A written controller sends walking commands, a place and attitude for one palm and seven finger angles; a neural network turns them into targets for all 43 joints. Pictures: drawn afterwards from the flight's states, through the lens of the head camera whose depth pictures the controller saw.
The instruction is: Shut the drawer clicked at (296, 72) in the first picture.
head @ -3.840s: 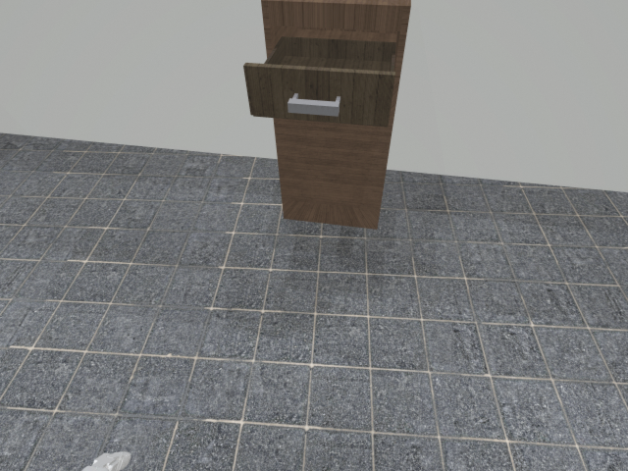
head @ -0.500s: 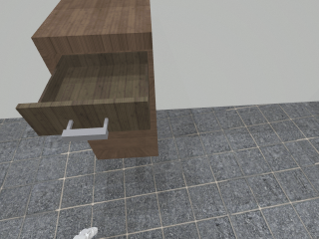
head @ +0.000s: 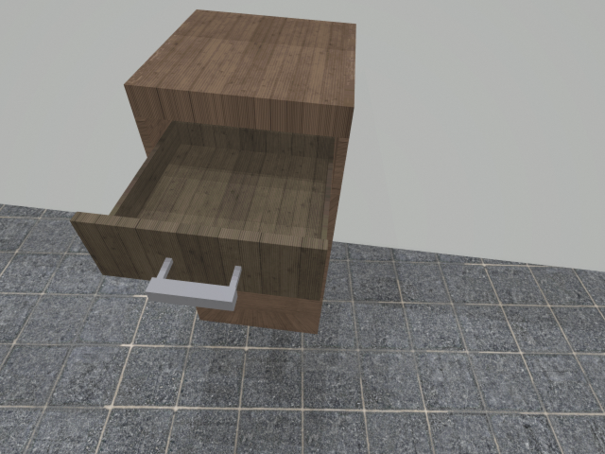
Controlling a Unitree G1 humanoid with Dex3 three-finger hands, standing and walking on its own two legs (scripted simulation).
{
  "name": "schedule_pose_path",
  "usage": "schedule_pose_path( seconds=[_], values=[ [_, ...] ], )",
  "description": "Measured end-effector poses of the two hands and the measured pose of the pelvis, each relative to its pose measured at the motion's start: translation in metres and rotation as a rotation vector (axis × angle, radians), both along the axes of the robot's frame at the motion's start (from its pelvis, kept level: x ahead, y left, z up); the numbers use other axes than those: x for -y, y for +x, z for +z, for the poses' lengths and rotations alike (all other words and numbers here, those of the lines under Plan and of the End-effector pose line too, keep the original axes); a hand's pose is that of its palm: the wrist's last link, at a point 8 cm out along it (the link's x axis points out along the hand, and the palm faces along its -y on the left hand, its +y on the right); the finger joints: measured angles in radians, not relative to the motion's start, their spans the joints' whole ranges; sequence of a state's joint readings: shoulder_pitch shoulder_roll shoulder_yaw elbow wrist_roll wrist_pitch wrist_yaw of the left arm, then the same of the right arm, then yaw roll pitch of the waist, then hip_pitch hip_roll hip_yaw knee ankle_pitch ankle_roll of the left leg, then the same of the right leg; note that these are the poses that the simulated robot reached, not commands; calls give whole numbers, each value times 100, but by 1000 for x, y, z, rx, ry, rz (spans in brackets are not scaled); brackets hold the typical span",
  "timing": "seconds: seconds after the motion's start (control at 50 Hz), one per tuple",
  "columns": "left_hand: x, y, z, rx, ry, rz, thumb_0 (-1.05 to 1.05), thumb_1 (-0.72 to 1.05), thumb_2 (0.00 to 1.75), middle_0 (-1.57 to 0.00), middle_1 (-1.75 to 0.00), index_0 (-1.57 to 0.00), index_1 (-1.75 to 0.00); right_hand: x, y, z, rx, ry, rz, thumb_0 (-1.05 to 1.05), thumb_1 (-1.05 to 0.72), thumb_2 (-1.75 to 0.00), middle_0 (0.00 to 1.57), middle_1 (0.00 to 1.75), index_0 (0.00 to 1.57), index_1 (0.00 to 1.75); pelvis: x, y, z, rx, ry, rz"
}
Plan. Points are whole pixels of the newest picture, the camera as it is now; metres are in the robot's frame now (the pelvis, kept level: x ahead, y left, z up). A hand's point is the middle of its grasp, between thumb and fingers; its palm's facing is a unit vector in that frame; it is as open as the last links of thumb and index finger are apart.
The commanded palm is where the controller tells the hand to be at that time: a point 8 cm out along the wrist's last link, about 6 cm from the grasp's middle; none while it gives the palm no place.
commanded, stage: come to a stop and stand still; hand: left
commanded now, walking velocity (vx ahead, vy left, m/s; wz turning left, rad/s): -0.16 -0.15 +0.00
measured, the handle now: (197, 281) +0.35 +0.21 -0.01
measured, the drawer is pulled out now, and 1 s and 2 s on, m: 0.29 0.29 0.29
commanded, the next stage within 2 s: look again from close up in 1.34 s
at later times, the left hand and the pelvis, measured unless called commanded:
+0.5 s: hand out of the picture -0.01 +0.17 -0.17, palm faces +0.01 -0.96 -0.27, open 7.4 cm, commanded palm none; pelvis -0.05 -0.03 -0.01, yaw -2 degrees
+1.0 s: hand out of the picture -0.12 +0.15 -0.17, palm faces +0.12 -0.98 -0.17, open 7.4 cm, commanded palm none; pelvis -0.05 +0.00 +0.00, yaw +0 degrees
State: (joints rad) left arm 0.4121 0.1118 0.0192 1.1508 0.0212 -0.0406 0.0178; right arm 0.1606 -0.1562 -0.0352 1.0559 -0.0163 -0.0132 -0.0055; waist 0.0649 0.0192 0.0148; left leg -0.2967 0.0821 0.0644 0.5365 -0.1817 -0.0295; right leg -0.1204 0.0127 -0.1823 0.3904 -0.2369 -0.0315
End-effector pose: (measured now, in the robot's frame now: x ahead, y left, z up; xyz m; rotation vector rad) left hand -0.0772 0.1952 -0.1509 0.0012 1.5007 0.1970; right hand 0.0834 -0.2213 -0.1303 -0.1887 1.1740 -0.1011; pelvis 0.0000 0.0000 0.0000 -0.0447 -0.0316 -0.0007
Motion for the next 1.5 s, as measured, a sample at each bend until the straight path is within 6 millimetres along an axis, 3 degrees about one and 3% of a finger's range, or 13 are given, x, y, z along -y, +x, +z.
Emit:
schedule_pose_path(
  seconds=[0.12,0.22,0.36,0.46,0.56,0.72,0.84,0.98,1.06,1.14,1.24,1.32,1.5],
  values=[
    [-9,-1,-6,-79,-37,-15,0,91,90,-19,-30,-20,-30,-31,14,5,11,-9,-5,-1,-92,-90,20,30,20,30,-17,10,1,6,29,-21],
    [-26,20,-5,-59,-16,-76,0,91,90,-20,-30,-20,-30,-27,0,7,11,-33,-68,-3,-94,-90,21,30,20,30,-20,-1,3,-9,35,-37],
    [-47,57,0,69,83,-125,0,91,90,-19,-30,-20,-30,10,-62,2,-72,-63,-127,-2,-93,-90,21,30,20,30,-4,-29,1,-17,38,-52],
    [-35,70,11,169,141,-158,0,91,90,-19,-30,-19,-29,37,-115,-14,-143,-26,-165,-1,-91,-90,20,30,20,30,18,-47,-3,-12,50,-44],
    [-5,46,25,199,162,-145,0,91,90,-19,-30,-20,-29,54,-157,-25,-230,38,-174,0,-91,-90,20,30,20,30,40,-57,1,-3,71,-29],
    [32,4,34,125,107,-105,0,90,90,-20,-30,-20,-30,60,-187,-17,-293,75,-162,0,-91,-90,20,30,20,30,50,-61,13,-12,81,-23],
    [33,-27,29,56,90,-28,0,90,90,-20,-30,-20,-30,54,-174,-15,-331,46,-105,0,-91,-90,20,30,20,30,40,-58,11,-24,72,2],
    [7,-51,13,-49,47,2,0,90,90,-20,-30,-20,-30,26,-103,-12,-171,-1,-60,0,-91,-90,20,30,20,30,10,-49,2,-27,54,-5],
    [-17,-45,-2,-67,39,-6,0,90,90,-20,-30,-20,-30,0,-69,-9,-78,-16,-37,0,-91,-90,20,30,20,30,-6,-44,-5,-20,54,-10],
    [-33,-21,-4,-28,53,-47,0,91,90,-20,-30,-20,-30,-16,-52,-4,-18,-9,-36,-1,-92,-90,20,30,20,30,-13,-43,-3,-10,71,-29],
    [-45,17,3,78,87,-82,0,91,90,-19,-30,-20,-29,-22,-52,-9,4,15,-62,-2,-94,-90,21,30,20,30,-18,-44,-1,11,66,-22],
    [-47,40,11,149,96,-113,0,91,90,-19,-30,-20,-29,-18,-64,-9,-18,17,-80,-2,-95,-90,21,30,20,30,-20,-44,2,8,54,-24],
    [-50,46,10,170,106,-175,0,92,90,-19,-30,-20,-30,-9,-127,-10,-152,-4,-95,-1,-93,-90,20,30,20,30,-20,-56,3,0,41,-29]
  ],
)
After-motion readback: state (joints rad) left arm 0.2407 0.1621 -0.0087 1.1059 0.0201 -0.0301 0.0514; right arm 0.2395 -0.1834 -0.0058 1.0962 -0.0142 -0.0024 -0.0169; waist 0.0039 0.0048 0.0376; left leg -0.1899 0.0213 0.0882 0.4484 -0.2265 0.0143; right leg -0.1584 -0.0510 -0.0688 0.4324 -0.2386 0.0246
